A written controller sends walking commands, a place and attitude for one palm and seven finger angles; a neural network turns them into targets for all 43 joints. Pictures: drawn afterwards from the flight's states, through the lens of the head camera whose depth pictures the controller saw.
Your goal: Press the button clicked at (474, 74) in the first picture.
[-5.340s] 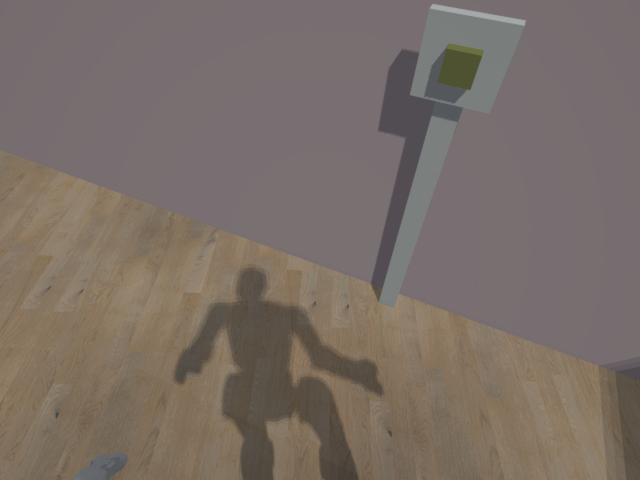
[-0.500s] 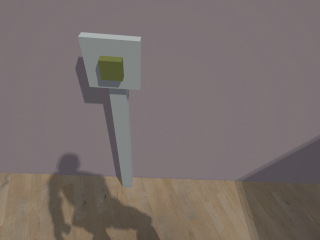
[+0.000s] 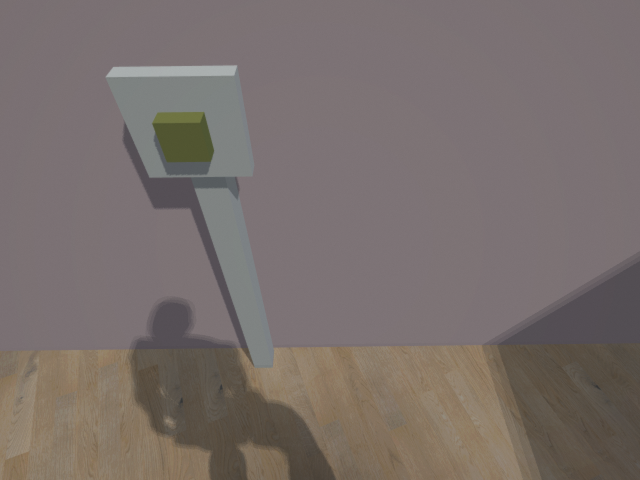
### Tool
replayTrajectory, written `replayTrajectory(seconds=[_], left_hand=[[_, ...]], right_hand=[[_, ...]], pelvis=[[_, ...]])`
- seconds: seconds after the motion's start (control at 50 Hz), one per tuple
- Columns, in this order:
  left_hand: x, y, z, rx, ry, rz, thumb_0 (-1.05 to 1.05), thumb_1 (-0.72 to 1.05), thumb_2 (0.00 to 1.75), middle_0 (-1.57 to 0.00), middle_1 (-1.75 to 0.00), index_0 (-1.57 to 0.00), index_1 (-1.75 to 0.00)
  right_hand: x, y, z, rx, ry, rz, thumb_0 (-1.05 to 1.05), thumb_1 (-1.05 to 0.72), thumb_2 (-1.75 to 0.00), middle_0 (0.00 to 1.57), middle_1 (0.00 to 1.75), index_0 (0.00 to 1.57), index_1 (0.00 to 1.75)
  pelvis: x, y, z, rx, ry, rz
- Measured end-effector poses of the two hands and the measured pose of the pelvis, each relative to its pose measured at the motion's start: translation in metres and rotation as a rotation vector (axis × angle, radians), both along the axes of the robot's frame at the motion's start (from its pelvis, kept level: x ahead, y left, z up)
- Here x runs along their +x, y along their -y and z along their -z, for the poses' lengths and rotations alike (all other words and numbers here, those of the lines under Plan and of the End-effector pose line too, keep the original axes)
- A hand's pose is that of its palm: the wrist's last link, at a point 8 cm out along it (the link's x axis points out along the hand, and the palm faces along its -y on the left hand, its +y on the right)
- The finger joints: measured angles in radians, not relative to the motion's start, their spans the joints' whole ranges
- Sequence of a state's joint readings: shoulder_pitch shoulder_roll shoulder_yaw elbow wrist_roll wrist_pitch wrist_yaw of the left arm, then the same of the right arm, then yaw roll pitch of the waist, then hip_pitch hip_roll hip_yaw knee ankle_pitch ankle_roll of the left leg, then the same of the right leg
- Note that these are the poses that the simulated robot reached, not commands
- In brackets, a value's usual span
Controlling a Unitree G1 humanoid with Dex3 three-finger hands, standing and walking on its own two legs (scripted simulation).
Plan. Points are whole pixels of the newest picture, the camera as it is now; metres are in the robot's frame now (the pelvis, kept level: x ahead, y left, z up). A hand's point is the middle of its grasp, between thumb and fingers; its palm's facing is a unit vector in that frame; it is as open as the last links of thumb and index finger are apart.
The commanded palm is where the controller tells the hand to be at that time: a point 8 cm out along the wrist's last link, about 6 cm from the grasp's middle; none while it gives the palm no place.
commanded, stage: come to a stop and stand still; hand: left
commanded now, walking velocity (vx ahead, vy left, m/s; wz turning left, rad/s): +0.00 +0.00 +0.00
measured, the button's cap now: (185, 136) +0.54 +0.22 +0.15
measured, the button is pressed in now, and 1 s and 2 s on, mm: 0 0 0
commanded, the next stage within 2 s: look again from close up in 0.16 s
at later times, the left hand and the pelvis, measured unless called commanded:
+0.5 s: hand out of the picture -0.01 +0.20 -0.18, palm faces +0.03 -0.98 -0.21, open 7.4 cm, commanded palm none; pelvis +0.00 +0.02 +0.00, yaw +0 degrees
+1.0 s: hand out of the picture +0.02 +0.27 -0.16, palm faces +0.00 -0.96 -0.28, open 7.4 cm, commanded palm none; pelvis -0.03 +0.05 +0.01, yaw -1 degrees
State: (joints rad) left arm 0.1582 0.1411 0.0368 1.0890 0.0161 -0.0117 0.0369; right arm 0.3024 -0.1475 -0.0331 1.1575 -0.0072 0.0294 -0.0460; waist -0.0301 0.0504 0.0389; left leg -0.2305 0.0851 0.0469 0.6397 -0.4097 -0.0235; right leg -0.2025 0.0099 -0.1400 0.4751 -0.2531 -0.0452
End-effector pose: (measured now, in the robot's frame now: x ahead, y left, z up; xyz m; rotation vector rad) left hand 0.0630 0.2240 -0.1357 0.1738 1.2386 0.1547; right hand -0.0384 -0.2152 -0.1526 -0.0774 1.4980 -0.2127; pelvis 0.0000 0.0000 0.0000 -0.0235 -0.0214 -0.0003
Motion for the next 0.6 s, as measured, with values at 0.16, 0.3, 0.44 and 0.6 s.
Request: replayTrajectory(seconds=[0.16,0.3,0.44,0.6], left_hand=[[-0.022,-0.005,0.006,-0.024,-0.050,-0.035,-0.01,0.95,0.90,-0.20,-0.30,-0.20,-0.30],[-0.062,-0.006,0.003,-0.026,-0.152,-0.017,0.00,0.93,0.90,-0.20,-0.30,-0.20,-0.30],[-0.081,-0.020,0.007,-0.017,-0.163,-0.035,0.00,0.91,0.90,-0.20,-0.30,-0.20,-0.30],[-0.060,-0.046,0.006,0.005,-0.066,-0.019,0.01,0.91,0.90,-0.20,-0.30,-0.20,-0.30]], right_hand=[[0.025,-0.008,-0.011,-0.008,0.073,-0.040,0.01,-0.92,-0.90,0.20,0.30,0.20,0.29],[0.028,-0.009,-0.012,0.000,0.084,-0.058,0.01,-0.93,-0.90,0.20,0.30,0.20,0.30],[0.037,0.004,-0.015,-0.061,0.141,-0.075,0.01,-0.92,-0.90,0.20,0.30,0.20,0.30],[0.058,0.009,-0.023,-0.108,0.229,-0.098,0.00,-0.91,-0.90,0.20,0.30,0.20,0.30]], pelvis=[[0.004,-0.001,-0.005,0.011,0.007,0.012],[0.002,-0.007,-0.007,0.019,-0.002,0.013],[-0.002,-0.016,-0.001,0.010,-0.006,0.004],[-0.006,-0.029,-0.001,0.009,0.020,0.010]])
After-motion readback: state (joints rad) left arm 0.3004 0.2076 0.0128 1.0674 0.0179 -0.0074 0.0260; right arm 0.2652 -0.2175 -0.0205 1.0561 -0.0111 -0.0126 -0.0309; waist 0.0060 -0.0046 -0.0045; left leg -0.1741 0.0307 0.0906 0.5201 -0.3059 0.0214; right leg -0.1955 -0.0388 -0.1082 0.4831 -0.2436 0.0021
